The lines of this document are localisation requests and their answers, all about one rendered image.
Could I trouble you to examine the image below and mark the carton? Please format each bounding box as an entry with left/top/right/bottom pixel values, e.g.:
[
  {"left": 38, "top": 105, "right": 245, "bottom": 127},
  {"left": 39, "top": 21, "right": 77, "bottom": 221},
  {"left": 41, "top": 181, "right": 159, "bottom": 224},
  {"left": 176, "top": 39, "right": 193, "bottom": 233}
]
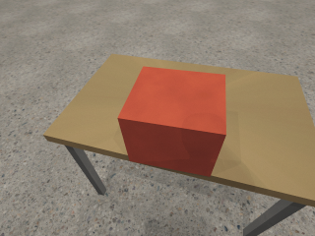
[{"left": 117, "top": 66, "right": 226, "bottom": 177}]

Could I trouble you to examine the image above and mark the table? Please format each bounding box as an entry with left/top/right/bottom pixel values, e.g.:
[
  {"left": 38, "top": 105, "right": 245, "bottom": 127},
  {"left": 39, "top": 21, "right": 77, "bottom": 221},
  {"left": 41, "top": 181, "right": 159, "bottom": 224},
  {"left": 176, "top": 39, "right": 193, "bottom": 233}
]
[{"left": 43, "top": 53, "right": 315, "bottom": 236}]

